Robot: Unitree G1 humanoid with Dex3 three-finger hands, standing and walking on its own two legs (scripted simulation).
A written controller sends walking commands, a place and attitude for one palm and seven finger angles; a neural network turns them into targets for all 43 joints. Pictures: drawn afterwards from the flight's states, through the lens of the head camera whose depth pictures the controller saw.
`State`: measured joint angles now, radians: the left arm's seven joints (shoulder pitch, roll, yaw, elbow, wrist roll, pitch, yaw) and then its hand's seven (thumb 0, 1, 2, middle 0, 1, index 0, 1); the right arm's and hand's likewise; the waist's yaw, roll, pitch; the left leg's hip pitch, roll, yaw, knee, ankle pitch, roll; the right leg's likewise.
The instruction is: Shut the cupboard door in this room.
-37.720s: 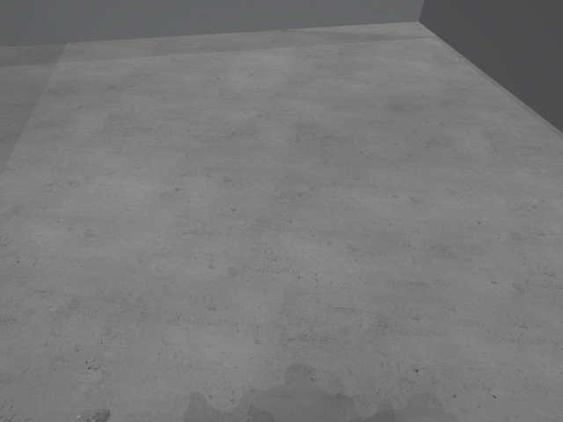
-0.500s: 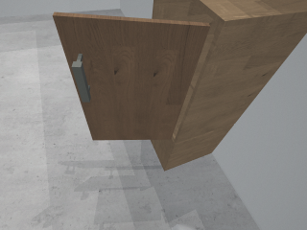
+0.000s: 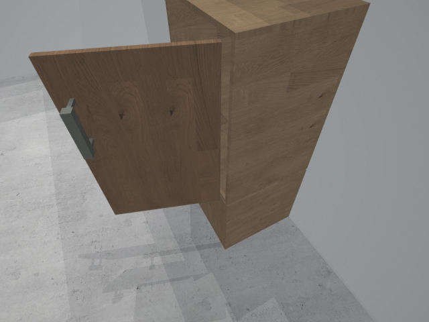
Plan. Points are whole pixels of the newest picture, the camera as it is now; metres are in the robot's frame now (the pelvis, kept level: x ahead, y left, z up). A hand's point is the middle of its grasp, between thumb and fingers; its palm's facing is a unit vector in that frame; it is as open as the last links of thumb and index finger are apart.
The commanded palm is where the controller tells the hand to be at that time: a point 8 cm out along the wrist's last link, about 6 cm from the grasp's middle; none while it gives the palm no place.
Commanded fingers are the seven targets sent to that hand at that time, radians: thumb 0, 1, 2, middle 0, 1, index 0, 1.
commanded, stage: come to a stop and stand still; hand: left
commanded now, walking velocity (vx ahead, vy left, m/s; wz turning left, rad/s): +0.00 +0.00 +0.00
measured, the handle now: (80, 129) +0.52 +0.34 +0.08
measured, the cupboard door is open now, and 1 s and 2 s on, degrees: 71 71 71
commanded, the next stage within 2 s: look again from close up in 0.22 s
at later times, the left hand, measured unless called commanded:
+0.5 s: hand out of the picture +0.01 +0.17 -0.19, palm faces +0.04 -0.99 -0.17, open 7.4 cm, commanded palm none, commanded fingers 0.00 0.90 0.90 -0.20 -0.30 -0.20 -0.30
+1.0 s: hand out of the picture +0.04 +0.23 -0.18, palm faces +0.00 -0.97 -0.25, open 7.4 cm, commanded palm none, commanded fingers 0.00 0.90 0.90 -0.20 -0.30 -0.20 -0.30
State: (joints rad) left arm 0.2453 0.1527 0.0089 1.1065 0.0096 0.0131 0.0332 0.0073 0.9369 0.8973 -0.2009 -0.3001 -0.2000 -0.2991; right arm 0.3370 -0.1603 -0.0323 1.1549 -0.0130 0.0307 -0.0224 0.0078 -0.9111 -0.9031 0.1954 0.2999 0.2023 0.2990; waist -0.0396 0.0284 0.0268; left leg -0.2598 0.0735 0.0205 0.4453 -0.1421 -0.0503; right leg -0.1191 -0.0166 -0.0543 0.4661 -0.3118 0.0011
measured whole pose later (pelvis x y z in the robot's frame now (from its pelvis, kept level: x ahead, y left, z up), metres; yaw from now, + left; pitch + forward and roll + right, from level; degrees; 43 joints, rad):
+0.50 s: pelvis +0.03 +0.02 -0.01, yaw +0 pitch +0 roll -1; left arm 0.34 0.10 0.00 1.09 0.02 -0.02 0.05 0.00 0.91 0.90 -0.20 -0.30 -0.20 -0.30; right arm 0.26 -0.17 -0.02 1.05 -0.01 -0.01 -0.03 0.02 -0.93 -0.90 0.20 0.30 0.20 0.30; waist 0.00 0.01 0.03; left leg -0.32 0.05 0.02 0.61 -0.28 -0.02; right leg -0.14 -0.03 -0.05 0.54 -0.39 0.02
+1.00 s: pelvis +0.02 +0.03 -0.01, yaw -1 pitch +0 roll +0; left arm 0.29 0.22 0.01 1.03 0.02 0.00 0.03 0.00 0.91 0.90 -0.20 -0.30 -0.20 -0.30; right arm 0.22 -0.20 0.00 1.04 -0.01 0.00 -0.01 0.01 -0.91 -0.90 0.20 0.30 0.21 0.30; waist 0.01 -0.01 0.01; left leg -0.30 0.02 0.05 0.54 -0.24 0.00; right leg -0.15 -0.07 -0.02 0.53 -0.37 0.05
